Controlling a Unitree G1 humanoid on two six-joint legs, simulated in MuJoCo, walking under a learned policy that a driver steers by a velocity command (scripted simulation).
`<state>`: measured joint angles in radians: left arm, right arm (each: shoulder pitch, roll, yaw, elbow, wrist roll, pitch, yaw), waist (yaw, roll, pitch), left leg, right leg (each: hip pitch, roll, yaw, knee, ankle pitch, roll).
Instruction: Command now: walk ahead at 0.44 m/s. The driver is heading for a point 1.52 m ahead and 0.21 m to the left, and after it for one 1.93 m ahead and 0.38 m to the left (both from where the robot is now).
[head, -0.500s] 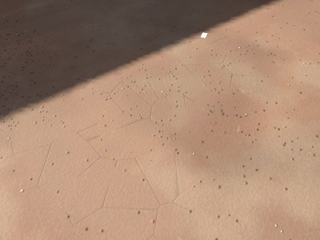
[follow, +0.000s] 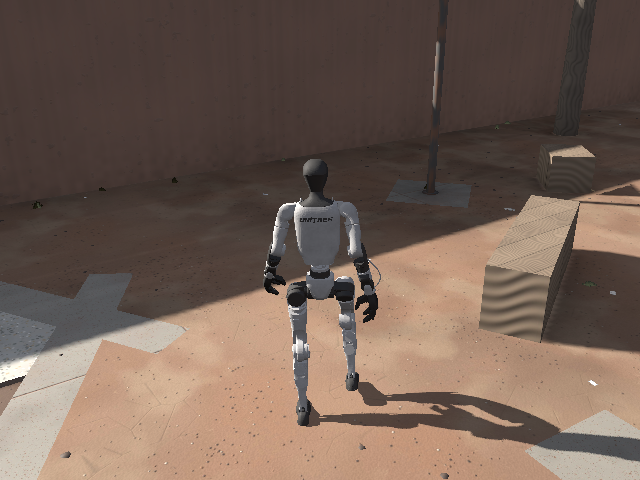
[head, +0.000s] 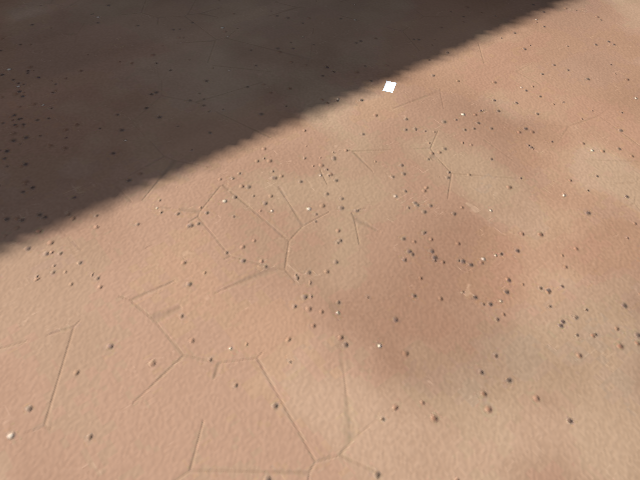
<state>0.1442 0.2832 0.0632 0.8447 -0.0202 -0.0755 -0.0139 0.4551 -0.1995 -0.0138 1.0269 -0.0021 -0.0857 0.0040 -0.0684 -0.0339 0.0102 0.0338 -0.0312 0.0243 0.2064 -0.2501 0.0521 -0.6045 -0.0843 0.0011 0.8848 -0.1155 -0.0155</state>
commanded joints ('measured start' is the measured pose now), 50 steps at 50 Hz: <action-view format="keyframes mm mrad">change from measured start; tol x32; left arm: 1 -188 -3 -15 -111 -2 -15 -10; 8 -268 51 -8 -157 -9 -31 -38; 13 293 240 59 6 12 -16 -21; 50 74 63 1 24 15 8 20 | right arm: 1 25 -180 -30 -40 0 -1 -19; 13 170 -16 5 -69 -2 11 -9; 33 -516 -129 -29 -301 21 -16 23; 40 8 -324 -104 -180 6 -10 23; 50 -197 -199 -62 -180 -2 -30 17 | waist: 1 -17 116 115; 11 212 157 -128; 13 153 -253 -430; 23 48 -4 47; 35 119 -19 58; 40 -34 313 -423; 50 73 82 12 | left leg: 1 -55 210 -120 -118 309 114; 11 9 230 -34 390 932 46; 13 -589 -37 -87 1040 -286 -25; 15 -749 59 -150 1147 -212 15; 35 -639 110 -42 299 232 -6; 38 -165 69 -6 288 204 70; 40 397 439 -740 132 -11 294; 50 -179 253 -184 -98 286 192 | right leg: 1 -77 20 -37 -195 126 24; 11 505 120 -65 -369 81 -126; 13 1090 -312 713 -505 -283 -357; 21 393 -122 208 -777 49 -241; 37 684 -140 58 -491 510 -130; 38 588 -84 19 -281 517 -101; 40 -7 156 39 344 -432 -10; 50 -63 -70 61 76 -18 13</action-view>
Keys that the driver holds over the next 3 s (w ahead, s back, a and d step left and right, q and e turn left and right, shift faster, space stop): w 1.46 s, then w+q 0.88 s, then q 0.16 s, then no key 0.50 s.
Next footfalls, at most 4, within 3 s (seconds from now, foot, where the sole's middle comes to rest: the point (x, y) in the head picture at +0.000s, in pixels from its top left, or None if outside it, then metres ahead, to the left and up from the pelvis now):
0.22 right None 0.32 -0.13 -0.79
0.76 left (248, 430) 0.62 0.10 -0.79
1.32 right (342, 309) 0.93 -0.13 -0.79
1.88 left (243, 227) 1.22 0.12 -0.79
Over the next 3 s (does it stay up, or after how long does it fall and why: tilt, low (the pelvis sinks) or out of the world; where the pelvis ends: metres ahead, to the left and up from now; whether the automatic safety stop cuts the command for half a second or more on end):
stays up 1.48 0.15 -0.01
